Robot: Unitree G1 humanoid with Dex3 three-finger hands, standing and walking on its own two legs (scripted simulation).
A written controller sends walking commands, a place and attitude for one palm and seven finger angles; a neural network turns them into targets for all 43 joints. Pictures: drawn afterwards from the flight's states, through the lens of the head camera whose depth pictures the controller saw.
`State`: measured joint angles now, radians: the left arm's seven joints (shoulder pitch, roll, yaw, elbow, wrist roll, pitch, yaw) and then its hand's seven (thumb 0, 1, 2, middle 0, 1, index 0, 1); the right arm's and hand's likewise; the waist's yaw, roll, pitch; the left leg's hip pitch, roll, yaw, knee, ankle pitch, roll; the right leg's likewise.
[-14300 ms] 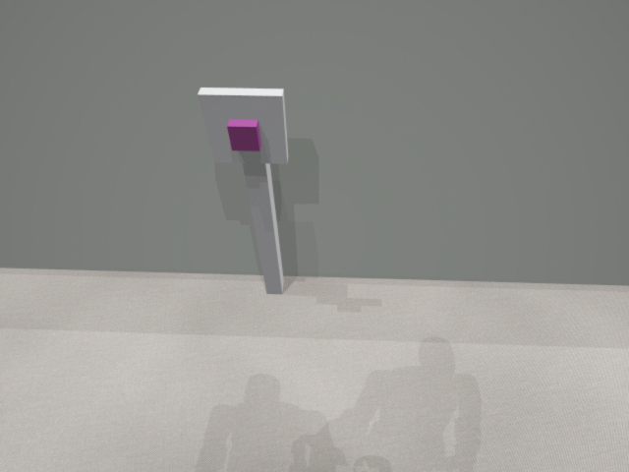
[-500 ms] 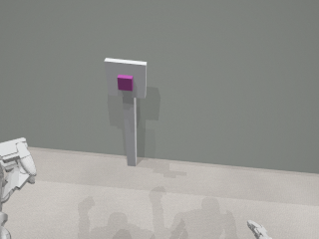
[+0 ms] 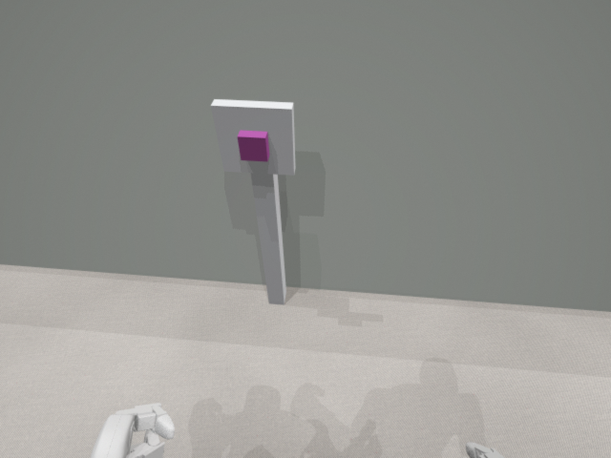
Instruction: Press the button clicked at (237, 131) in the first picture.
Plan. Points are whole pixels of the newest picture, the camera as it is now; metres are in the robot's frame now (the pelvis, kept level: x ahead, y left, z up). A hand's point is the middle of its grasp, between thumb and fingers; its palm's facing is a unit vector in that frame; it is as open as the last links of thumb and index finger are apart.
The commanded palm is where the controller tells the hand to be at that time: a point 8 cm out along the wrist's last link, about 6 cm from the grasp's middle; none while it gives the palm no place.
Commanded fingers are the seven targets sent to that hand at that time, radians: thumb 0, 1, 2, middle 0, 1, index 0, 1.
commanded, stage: let the arm hang, fingers relaxed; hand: left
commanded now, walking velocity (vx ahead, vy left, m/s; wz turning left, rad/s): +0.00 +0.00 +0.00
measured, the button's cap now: (254, 145) +0.77 +0.16 -0.01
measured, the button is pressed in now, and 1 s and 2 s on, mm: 0 0 0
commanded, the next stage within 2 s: stand and wait in 0.92 s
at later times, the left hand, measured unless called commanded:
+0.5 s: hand out of the picture -0.06 +0.18 -0.15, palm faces +0.02 -0.98 -0.20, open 6.4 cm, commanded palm none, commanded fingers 0.00 0.90 0.90 -0.20 -0.30 -0.20 -0.30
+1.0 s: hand out of the picture -0.02 +0.15 -0.16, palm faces +0.02 -0.99 -0.17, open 7.4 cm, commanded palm none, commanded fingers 0.00 0.90 0.90 -0.20 -0.30 -0.20 -0.30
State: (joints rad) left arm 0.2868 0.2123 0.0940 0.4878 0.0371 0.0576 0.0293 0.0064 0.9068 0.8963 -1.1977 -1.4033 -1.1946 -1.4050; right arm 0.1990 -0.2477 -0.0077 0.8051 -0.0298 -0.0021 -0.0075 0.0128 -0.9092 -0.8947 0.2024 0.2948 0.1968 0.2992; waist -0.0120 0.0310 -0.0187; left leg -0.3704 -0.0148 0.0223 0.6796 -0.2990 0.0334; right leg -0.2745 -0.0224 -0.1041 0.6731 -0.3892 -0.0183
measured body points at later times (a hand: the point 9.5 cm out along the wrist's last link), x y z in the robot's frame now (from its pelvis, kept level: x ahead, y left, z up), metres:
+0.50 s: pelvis -0.01 +0.01 +0.02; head +0.01 +0.00 +0.47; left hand -0.06 +0.23 -0.13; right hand -0.02 -0.21 -0.14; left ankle +0.04 +0.10 -0.72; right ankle -0.02 -0.10 -0.72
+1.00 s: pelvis +0.00 -0.01 +0.02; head +0.01 -0.01 +0.47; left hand -0.02 +0.20 -0.14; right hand -0.05 -0.20 -0.14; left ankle +0.04 +0.10 -0.72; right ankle -0.02 -0.10 -0.72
